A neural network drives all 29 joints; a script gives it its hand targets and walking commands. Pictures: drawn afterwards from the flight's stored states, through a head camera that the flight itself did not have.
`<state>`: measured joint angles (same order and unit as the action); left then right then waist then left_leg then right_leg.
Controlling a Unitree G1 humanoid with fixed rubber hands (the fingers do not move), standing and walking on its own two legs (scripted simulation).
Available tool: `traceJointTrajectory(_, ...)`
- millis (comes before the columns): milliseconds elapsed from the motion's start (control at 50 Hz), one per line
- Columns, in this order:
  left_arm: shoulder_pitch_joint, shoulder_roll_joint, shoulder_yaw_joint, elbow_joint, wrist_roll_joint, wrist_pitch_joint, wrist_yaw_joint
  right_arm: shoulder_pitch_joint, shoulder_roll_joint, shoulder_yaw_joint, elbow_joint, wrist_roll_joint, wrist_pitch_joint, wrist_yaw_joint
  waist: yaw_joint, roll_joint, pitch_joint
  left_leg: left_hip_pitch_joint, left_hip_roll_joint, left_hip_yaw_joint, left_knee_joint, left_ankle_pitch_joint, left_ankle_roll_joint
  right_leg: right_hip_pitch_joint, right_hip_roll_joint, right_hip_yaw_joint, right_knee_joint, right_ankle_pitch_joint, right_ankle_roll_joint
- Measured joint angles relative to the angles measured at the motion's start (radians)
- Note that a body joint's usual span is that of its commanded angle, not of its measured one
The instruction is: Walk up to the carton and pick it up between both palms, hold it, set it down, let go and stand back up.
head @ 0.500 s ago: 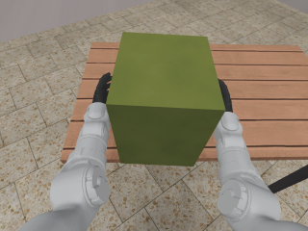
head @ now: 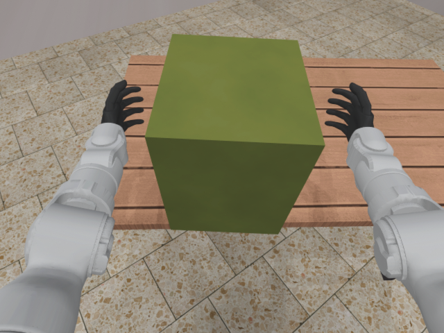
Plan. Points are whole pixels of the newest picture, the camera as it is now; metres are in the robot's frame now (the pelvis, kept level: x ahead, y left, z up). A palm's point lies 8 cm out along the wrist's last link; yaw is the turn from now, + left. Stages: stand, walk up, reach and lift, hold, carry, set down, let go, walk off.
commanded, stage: set down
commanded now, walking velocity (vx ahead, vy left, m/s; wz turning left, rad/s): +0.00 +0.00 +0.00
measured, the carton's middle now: (229, 142) +0.47 -0.01 +0.06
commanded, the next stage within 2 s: none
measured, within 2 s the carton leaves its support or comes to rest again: neither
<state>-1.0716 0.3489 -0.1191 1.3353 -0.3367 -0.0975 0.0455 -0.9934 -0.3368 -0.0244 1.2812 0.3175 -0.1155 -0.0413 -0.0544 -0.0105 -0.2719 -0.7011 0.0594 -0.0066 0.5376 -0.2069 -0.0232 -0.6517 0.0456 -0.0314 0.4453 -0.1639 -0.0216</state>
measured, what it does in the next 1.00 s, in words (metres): stands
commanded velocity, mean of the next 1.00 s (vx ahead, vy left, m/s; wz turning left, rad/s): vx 0.00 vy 0.00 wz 0.00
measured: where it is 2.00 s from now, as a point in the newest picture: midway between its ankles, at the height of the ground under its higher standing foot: outside the picture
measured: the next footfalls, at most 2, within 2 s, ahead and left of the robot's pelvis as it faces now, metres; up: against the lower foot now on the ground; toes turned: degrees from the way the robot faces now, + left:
none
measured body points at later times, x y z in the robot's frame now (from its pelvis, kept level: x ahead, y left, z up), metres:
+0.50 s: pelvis -0.04 -0.01 +0.00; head +0.01 +0.02 +0.45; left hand +0.46 +0.22 +0.20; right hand +0.45 -0.19 +0.20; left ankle +0.01 +0.13 -0.73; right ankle +0.01 -0.11 -0.73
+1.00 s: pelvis -0.01 +0.00 +0.01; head +0.01 +0.01 +0.46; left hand +0.40 +0.22 +0.11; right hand +0.38 -0.22 +0.12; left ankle +0.01 +0.13 -0.73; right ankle +0.01 -0.11 -0.73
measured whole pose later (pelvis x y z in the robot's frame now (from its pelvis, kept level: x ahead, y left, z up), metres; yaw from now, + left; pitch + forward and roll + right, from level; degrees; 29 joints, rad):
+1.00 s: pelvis -0.01 +0.00 +0.01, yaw +2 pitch +5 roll -1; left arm -0.62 0.38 -0.03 0.67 -0.33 0.26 0.01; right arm -0.58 -0.29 -0.06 0.61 0.34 0.23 -0.09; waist -0.06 -0.01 -0.05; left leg -0.34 0.02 -0.02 0.41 -0.16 -0.02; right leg -0.31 0.01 -0.04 0.38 -0.16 -0.02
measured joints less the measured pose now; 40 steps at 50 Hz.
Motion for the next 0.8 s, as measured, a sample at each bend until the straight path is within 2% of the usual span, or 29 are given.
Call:
traceJointTrajectory(80, 0.007, 0.019, -0.019, -0.039, -0.042, 0.036, -0.011, -0.011, -0.037, 0.033, -0.066, 0.045, 0.061, 0.000, -0.007, -0.001, 0.001, -0.001, -0.011, -0.002, -0.019, 0.025, -0.003, -0.017, -0.011, -0.002, 0.019, 0.003, -0.003)
traceJointTrajectory(160, -0.027, 0.040, -0.036, -0.039, -0.076, 0.070, -0.015, -0.055, -0.048, 0.043, -0.101, 0.055, 0.131, 0.001, -0.013, -0.003, -0.006, -0.008, -0.019, -0.001, -0.029, 0.046, -0.005, -0.040, -0.019, -0.001, 0.042, 0.005, -0.006)
traceJointTrajectory(340, -0.177, 0.079, -0.068, 0.072, -0.109, 0.118, -0.019, -0.157, 0.018, 0.000, -0.082, -0.010, 0.243, -0.026, -0.037, -0.025, -0.002, -0.006, -0.030, -0.011, -0.050, 0.081, -0.012, -0.052, -0.029, -0.011, 0.061, 0.016, -0.014)
traceJointTrajectory(420, -0.219, 0.100, -0.068, 0.062, -0.106, 0.168, -0.015, -0.173, 0.060, -0.053, -0.101, -0.042, 0.285, -0.047, -0.048, -0.037, 0.008, 0.009, -0.030, -0.020, -0.069, 0.096, -0.015, -0.033, -0.029, -0.019, 0.039, 0.028, -0.017)
traceJointTrajectory(520, -0.246, 0.116, -0.052, 0.007, -0.081, 0.249, -0.005, -0.185, 0.084, -0.121, -0.130, -0.075, 0.334, -0.057, -0.049, -0.052, 0.034, 0.053, -0.025, -0.028, -0.101, 0.109, -0.017, 0.022, -0.023, -0.027, -0.011, 0.049, -0.018)
traceJointTrajectory(620, -0.213, 0.117, -0.032, -0.078, -0.041, 0.309, -0.002, -0.160, 0.076, -0.142, -0.160, -0.076, 0.353, -0.056, -0.042, -0.063, 0.067, 0.124, -0.022, -0.033, -0.132, 0.112, -0.017, 0.105, -0.019, -0.032, -0.064, 0.062, -0.017)
traceJointTrajectory(720, -0.091, 0.106, -0.015, -0.213, 0.003, 0.332, -0.017, -0.070, 0.055, -0.103, -0.216, -0.041, 0.341, -0.047, -0.030, -0.062, 0.116, 0.218, -0.023, -0.036, -0.151, 0.103, -0.013, 0.210, -0.019, -0.035, -0.102, 0.061, -0.013)
traceJointTrajectory(800, 0.089, 0.080, 0.024, -0.377, 0.040, 0.333, -0.044, 0.074, 0.042, -0.038, -0.328, 0.004, 0.312, -0.043, -0.022, -0.048, 0.167, 0.306, -0.026, -0.037, -0.158, 0.087, -0.009, 0.304, -0.021, -0.036, -0.120, 0.051, -0.008)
